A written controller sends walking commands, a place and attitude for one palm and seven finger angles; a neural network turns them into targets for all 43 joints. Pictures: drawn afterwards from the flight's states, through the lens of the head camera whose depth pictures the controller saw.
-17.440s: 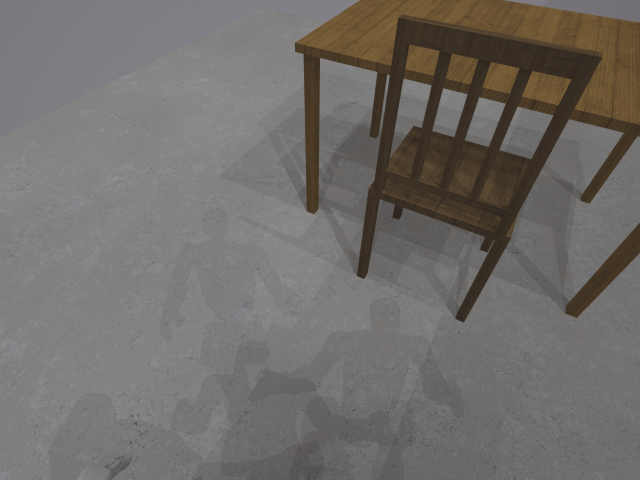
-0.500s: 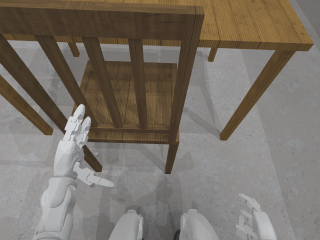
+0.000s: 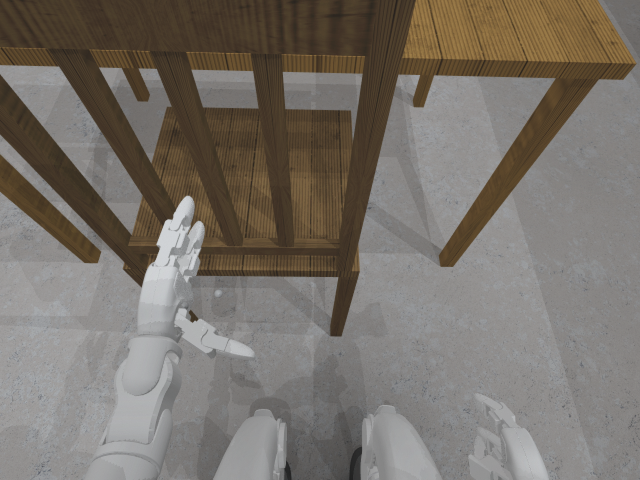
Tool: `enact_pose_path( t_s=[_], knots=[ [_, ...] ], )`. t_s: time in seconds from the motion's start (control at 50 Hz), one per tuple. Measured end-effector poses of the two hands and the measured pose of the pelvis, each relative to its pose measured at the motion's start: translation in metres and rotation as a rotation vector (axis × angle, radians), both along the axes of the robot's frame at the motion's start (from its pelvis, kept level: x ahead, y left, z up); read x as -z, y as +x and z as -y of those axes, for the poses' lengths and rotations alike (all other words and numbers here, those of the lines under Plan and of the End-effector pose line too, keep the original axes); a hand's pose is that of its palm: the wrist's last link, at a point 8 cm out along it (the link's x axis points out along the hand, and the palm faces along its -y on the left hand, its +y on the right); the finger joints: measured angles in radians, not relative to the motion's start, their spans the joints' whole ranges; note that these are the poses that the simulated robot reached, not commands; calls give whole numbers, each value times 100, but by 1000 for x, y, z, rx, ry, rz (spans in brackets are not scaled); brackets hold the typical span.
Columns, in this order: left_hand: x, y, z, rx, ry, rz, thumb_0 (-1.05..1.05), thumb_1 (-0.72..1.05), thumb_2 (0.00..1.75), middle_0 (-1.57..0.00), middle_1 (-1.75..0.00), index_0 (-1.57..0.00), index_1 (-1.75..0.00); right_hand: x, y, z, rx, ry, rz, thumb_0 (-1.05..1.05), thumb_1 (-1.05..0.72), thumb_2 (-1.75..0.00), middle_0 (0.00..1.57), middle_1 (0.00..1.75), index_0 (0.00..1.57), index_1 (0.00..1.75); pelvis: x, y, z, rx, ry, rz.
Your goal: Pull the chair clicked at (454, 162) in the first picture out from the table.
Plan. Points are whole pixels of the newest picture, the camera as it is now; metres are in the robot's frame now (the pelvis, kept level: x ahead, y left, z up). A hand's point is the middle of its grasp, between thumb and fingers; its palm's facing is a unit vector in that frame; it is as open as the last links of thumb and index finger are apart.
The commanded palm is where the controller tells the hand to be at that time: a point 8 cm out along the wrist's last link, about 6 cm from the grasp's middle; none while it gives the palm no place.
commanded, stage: aim the fingers beside a spindle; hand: left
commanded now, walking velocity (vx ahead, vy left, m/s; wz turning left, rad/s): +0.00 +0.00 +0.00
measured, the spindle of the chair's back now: (211, 174) +0.47 +0.15 +0.06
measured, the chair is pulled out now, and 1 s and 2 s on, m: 0.00 0.00 0.00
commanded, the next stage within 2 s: none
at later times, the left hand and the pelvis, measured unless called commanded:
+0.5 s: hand (207, 286) +0.33 +0.14 +0.03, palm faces +0.01 -1.00 -0.05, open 16.9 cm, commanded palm +0.30 +0.18 +0.02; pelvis +0.00 +0.00 +0.00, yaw +0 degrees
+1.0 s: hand (233, 308) +0.31 +0.11 +0.01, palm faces -0.06 -1.00 -0.01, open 16.9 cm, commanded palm +0.30 +0.18 +0.03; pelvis +0.00 -0.01 +0.00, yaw +1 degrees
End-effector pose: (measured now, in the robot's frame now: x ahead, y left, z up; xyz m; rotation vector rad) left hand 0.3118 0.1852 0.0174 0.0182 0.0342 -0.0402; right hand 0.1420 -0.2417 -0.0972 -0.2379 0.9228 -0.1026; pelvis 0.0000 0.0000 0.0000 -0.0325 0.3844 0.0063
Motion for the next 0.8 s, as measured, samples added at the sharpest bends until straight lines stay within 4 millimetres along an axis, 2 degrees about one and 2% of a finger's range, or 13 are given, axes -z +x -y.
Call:
enact_pose_path(
  t_s=[0.12,0.3,0.36,0.44,0.48,0.54,0.64,0.7,0.8],
  knots=[
    [-15,1,-8,-33,16,57,-1,-50,30,-7,-8,-6,-8,-1,2,-2,-11,7,0,1,-91,-90,20,30,20,30,-2,0,-1,-4,-1,6],
    [6,-5,11,24,-6,-29,-1,-50,30,-6,-8,-6,-8,-4,9,-1,-13,-2,20,1,-91,-90,20,30,20,30,0,-1,0,-5,-1,3],
    [-2,-4,9,0,4,19,-1,-50,30,-7,-8,-6,-8,-3,9,0,-13,-6,23,1,-91,-90,20,30,20,30,1,-1,1,-3,1,5],
    [-17,0,-5,-49,30,85,-1,-50,30,-7,-9,-6,-8,-2,9,0,-18,5,15,1,-91,-90,20,30,20,30,0,-1,3,-3,2,8],
    [-19,0,-9,-53,36,79,-1,-50,30,-7,-8,-6,-8,-1,9,0,-20,14,10,1,-91,-90,20,30,20,30,0,0,3,-5,2,8],
    [-10,-3,-4,-23,25,17,-1,-50,30,-6,-8,-6,-8,0,8,-1,-21,25,8,1,-91,-90,20,30,20,30,-1,0,4,-9,1,8],
    [9,-11,21,40,-10,-57,-1,-50,30,-6,-8,-6,-7,-1,9,2,-13,11,16,1,-91,-90,20,30,20,30,0,0,4,-9,3,4],
    [-1,-10,25,23,-1,4,-1,-50,30,-6,-8,-6,-8,-1,9,5,-8,2,22,1,-91,-90,20,30,20,30,0,0,6,-3,7,5],
    [-24,0,5,-58,52,111,-1,-50,30,-7,-9,-6,-8,2,7,6,-13,19,14,1,-91,-90,20,30,20,30,1,0,10,-2,12,11]
  ],
)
